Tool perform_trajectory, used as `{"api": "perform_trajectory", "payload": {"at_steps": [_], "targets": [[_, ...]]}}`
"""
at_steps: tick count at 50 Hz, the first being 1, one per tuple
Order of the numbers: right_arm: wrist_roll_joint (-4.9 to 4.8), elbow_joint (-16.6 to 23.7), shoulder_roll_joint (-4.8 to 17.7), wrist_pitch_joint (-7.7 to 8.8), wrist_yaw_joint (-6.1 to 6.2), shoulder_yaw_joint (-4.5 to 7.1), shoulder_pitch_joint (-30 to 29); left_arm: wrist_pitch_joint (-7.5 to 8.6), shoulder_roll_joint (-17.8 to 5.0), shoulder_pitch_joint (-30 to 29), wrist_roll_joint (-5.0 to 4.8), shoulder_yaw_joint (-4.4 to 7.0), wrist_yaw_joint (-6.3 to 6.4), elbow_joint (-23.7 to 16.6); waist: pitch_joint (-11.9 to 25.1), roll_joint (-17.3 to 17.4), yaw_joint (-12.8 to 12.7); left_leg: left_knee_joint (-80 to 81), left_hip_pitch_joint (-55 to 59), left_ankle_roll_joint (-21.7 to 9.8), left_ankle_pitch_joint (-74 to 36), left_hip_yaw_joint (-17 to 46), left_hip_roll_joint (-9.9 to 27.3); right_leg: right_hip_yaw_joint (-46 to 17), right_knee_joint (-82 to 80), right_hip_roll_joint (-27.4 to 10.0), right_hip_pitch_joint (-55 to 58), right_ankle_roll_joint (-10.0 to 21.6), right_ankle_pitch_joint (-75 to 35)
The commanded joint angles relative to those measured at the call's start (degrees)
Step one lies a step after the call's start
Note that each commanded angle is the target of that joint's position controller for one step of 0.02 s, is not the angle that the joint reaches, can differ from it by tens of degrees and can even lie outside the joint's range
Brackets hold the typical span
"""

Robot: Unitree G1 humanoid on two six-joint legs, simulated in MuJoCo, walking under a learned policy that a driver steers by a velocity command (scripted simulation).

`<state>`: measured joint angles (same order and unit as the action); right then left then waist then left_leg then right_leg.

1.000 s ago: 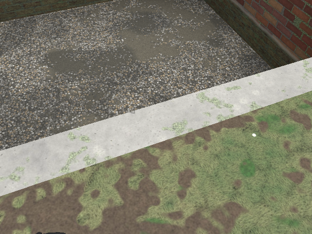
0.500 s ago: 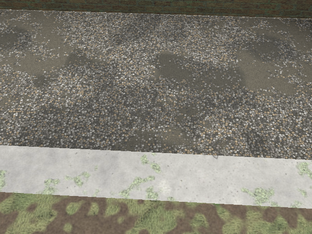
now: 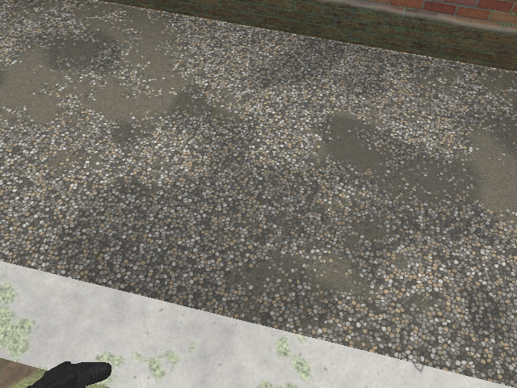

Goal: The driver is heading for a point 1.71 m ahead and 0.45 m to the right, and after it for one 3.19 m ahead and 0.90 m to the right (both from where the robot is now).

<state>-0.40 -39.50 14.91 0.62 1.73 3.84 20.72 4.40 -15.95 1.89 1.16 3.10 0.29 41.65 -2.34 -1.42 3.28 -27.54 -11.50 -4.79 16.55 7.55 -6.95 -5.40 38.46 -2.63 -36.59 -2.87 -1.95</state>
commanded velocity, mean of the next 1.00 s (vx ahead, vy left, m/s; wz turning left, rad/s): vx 0.09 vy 0.00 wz -0.15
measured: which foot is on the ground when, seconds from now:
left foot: down 0.00-0.10, up 0.12-0.36, down 0.38-0.78, up 0.80-1.00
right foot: up 0.00-0.06, down 0.08-0.40, up 0.42-0.74, down 0.76-1.00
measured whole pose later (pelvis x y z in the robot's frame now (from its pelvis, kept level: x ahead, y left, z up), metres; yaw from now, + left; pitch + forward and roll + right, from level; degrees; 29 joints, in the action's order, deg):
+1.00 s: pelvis +0.06 -0.03 +0.00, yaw -15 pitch +1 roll +2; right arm -0.6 -43.2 17.3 -2.3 3.3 5.2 5.5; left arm -3.6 -15.0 13.2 -0.2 2.2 2.1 34.3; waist -3.4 1.3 -0.3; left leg -66.7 -31.5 4.2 22.6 3.5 -1.8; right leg -6.2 29.2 2.9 -16.9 2.8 13.2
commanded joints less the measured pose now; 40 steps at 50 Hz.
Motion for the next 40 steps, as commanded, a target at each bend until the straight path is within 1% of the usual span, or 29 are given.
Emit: {"api": "perform_trajectory", "payload": {"at_steps": [1, 3, 4, 5, 6, 7, 8, 9, 10, 11, 12, 13, 14, 16, 18, 19, 20, 21, 22, 23, 25, 27, 29, 31, 33, 36, 38, 39, 40], "targets": [[-0.19, 3.18, 8.47, -0.68, 1.01, 2.44, 0.94, 0.66, -4.64, -1.54, 0.11, 1.33, -0.33, -4.48, 4.90, 6.87, -1.38, -2.06, -4.08, -5.65, -30.27, 10.53, 10.67, 3.16, -5.08, 5.59, 11.95, 1.02, -3.10], [-0.99, 4.43, 7.53, -1.90, 1.69, 1.90, -1.45, 0.85, -5.51, 1.22, 0.25, 1.81, -0.35, -4.58, 5.39, 8.63, -3.84, -7.42, -2.40, -4.47, -28.03, 14.65, 10.38, 2.45, -8.80, 4.97, 14.59, 2.58, -1.66], [-1.17, 5.70, 6.93, -2.07, 1.85, 1.57, -3.97, 1.20, -6.02, 4.77, 0.75, 2.01, -0.36, -3.91, 6.67, 7.87, -6.21, -12.57, -3.57, -2.41, -24.73, 13.64, 8.00, 2.28, -13.16, 3.07, 20.65, 3.88, -11.55], [-0.23, 7.48, 3.64, -1.82, 2.02, 0.54, -2.28, 1.19, -9.98, 10.37, 1.98, 2.84, 0.02, -3.50, 13.69, -0.27, -6.26, -28.26, -11.78, 1.37, -9.43, 9.29, 2.20, -7.50, -9.50, -9.09, 36.35, 8.89, -36.08], [-1.35, 6.68, 3.21, -2.05, 1.64, 0.05, 8.40, 0.11, -9.95, 14.43, 1.74, 2.57, -0.34, -2.22, 25.76, -16.20, -3.71, -45.58, -20.10, 4.65, 30.75, 6.15, -4.67, -24.64, -9.62, -24.35, 50.25, 20.95, -43.12], [-1.39, 5.20, 9.55, -2.42, 0.87, 1.52, 11.80, -1.03, -8.39, 10.02, -0.70, 2.28, -0.37, -3.58, 26.05, -12.62, -1.53, -53.94, -23.59, 6.17, 27.02, 5.35, 1.26, -29.84, -11.63, -25.65, 46.39, 21.75, -20.70], [-2.12, 5.43, 10.61, -3.37, 1.03, 1.94, 3.86, -1.90, -5.05, 7.31, -0.56, 1.31, 0.00, -5.02, 17.75, -9.65, -4.16, -56.80, -27.53, 7.45, 21.83, 2.15, 3.10, -24.98, -14.36, -20.57, 40.16, 20.03, -6.20], [-1.94, 5.42, 9.56, -4.39, 1.81, 1.57, 0.20, -2.89, -2.67, 4.88, 0.25, 0.16, 0.40, -5.13, 11.42, -6.35, -4.36, -56.43, -27.75, 8.25, 19.16, 0.31, 3.87, -19.42, -16.56, -16.54, 32.45, 17.88, 2.73], [-1.25, 5.58, 8.17, -5.17, 2.31, 1.17, -1.26, -3.46, -2.45, 3.04, 0.91, -0.30, 0.78, -5.26, 7.73, -5.41, -3.73, -54.45, -25.02, 8.63, 16.98, 0.65, 4.18, -16.94, -18.98, -14.22, 24.97, 16.71, 8.27], [-1.00, 5.38, 5.95, -5.61, 2.13, 0.46, -0.82, -3.87, -3.59, 1.51, 1.55, -0.26, 1.10, -5.00, 5.17, -6.05, -1.90, -50.24, -20.48, 8.60, 15.38, -0.26, 4.38, -13.52, -21.11, -11.42, 18.44, 15.62, 11.14], [-0.72, 4.12, 3.90, -5.60, 1.79, -0.41, 0.41, -3.84, -2.99, 0.92, 1.75, -0.32, 1.09, -4.85, 4.62, -5.98, -1.10, -43.07, -16.91, 7.98, 14.09, -1.53, 4.54, -9.93, -21.77, -8.85, 15.57, 14.39, 10.89], [-0.12, 3.04, 1.78, -5.21, 1.51, -1.27, 1.54, -3.89, -2.58, 0.20, 1.33, -0.37, 0.81, -4.46, 5.48, -6.06, -0.17, -33.18, -12.60, 7.48, 13.70, -3.55, 5.41, -6.21, -21.51, -6.62, 14.61, 13.37, 8.42], [0.60, 2.63, 0.17, -4.50, 1.11, -2.13, 0.10, -4.16, -2.73, 0.74, 0.42, -0.07, 0.48, -4.04, 6.36, -7.03, -1.24, -24.10, -9.32, 7.04, 13.45, -5.01, 5.98, -4.43, -21.13, -5.28, 15.70, 13.13, 5.18], [0.52, 1.46, 1.10, -3.45, 0.27, -2.09, -0.96, -5.28, -4.14, 4.54, -0.98, 0.72, 0.58, -2.94, 8.61, -9.11, -3.17, -13.91, -5.03, 6.88, 8.04, -5.28, 5.82, -7.35, -19.74, -6.42, 19.91, 14.65, 5.28], [0.68, -0.42, 1.39, -3.41, -0.73, -1.87, 1.25, -6.25, -3.31, 5.34, -2.10, 0.42, 0.82, -2.80, 8.09, -6.76, -1.13, -1.62, 4.52, 4.61, -5.22, -5.80, 5.80, -10.12, -21.24, -7.08, 15.13, 12.85, 18.60], [2.01, 0.04, 3.05, -3.60, -0.89, -1.62, 0.06, -6.20, -2.81, 6.90, -2.27, 0.27, 0.73, -2.27, 6.42, -3.71, -0.99, 1.01, 7.96, 3.05, -8.07, -2.98, 8.49, -10.48, -21.88, -5.82, 10.90, 9.09, 28.09], [2.94, 1.28, 8.96, -3.55, -0.53, -0.26, -2.22, -5.92, -3.72, 7.51, -1.77, 0.55, 0.45, -3.63, 3.53, 4.22, -3.21, 3.02, 4.03, 0.02, -1.52, 3.42, 14.78, -6.76, -17.96, -1.39, 8.32, 5.27, 32.03], [3.73, 0.34, 9.55, -3.31, -0.48, 0.09, -3.43, -5.62, -3.93, 4.56, -2.06, 0.67, 0.59, -5.17, 1.65, 13.61, -2.98, 10.87, -7.37, -3.07, 12.37, 7.26, 17.46, 0.09, -11.57, 2.92, 12.77, 2.78, 27.98], [4.05, 1.35, 8.36, -2.90, -0.30, -0.26, -7.22, -5.54, -4.69, 4.15, -2.20, 1.10, 0.95, -5.20, -1.61, 15.23, -3.54, 14.74, -10.39, -3.58, 18.22, 9.14, 18.21, 2.02, -6.14, 4.11, 13.40, 1.90, 23.94], [3.80, 1.57, 8.95, -2.39, 0.04, 0.23, -9.31, -5.79, -5.13, 5.80, -2.17, 1.68, 1.37, -4.09, -2.34, 15.09, -3.77, 13.96, -9.44, -4.37, 15.21, 9.11, 19.18, 3.59, 0.38, 4.66, 11.66, 1.68, 23.40], [2.99, 1.53, 7.30, -1.32, 0.68, 0.05, -9.14, -6.86, -5.78, 9.49, -2.22, 2.68, 2.15, -2.75, -0.39, 11.25, -3.24, 10.80, -5.22, -7.76, -4.84, 8.40, 22.67, 1.19, 15.09, 4.01, 6.80, 1.01, 29.23], [1.94, 1.44, 5.96, -0.97, 0.82, -0.18, -9.67, -8.26, -4.26, 13.01, -3.15, 2.93, 3.10, -2.23, 3.09, 7.95, -4.09, 6.56, 0.12, -10.04, -25.54, 6.00, 24.82, -1.30, 28.39, 4.76, 3.49, -0.23, 32.80], [1.28, 1.18, 4.96, -1.24, 0.78, -0.31, -10.66, -9.20, -4.02, 13.45, -3.12, 2.95, 3.68, -2.92, 3.99, 7.65, -4.27, 4.34, 3.60, -9.78, -28.76, 2.33, 23.53, -0.75, 30.57, 4.05, 1.49, -1.57, 31.29], [0.59, 0.41, 4.95, -1.97, 1.16, 0.10, -10.10, -9.78, -2.49, 11.24, -3.00, 1.99, 3.31, -4.47, 3.78, 9.01, -3.09, 2.20, 7.05, -8.63, -25.84, -0.23, 22.07, 1.91, 22.18, 2.05, 1.03, -2.48, 28.26], [0.50, -0.22, 6.53, -2.65, 1.53, 0.83, -8.94, -9.85, -1.10, 8.09, -3.08, 0.86, 2.36, -6.70, 4.67, 10.35, -1.00, 0.85, 7.15, -8.82, -26.78, -0.87, 22.92, 4.42, 13.95, 1.06, 5.11, -2.43, 28.24], [-0.47, -0.69, 9.09, -2.99, 1.36, 1.96, -9.72, -9.29, -3.15, 9.82, -3.57, 0.91, 1.14, -7.74, 6.15, 11.47, -1.33, -1.45, 4.42, -8.28, -30.50, -1.81, 24.03, 9.34, 3.12, 2.56, 12.97, 0.00, 25.85], [-1.89, -1.78, 8.66, -2.63, 1.36, 1.88, -10.85, -8.86, -4.34, 15.79, -2.68, 1.49, 1.21, -6.27, 7.07, 8.55, -4.91, -6.42, -0.54, -3.73, -23.08, -5.13, 21.63, 10.64, -11.44, 4.59, 22.93, 3.60, 9.93], [-0.93, -1.78, 5.86, -2.30, 1.26, 1.34, -9.36, -8.62, -9.81, 17.47, -2.25, 3.17, 1.79, -6.90, 7.75, -3.49, -4.13, -20.04, -10.73, 2.44, -6.90, -10.75, 15.85, -3.75, -14.60, -3.08, 31.72, 7.85, -10.07], [0.96, 2.97, 3.31, -1.42, 1.15, 0.28, -15.72, -8.16, -16.22, 19.33, -0.71, 4.50, 1.24, -7.44, 8.01, -21.46, -5.90, -33.69, -27.31, 7.13, 21.98, -10.75, 4.77, -25.60, -17.14, -17.04, 34.86, 21.29, -25.45]]}}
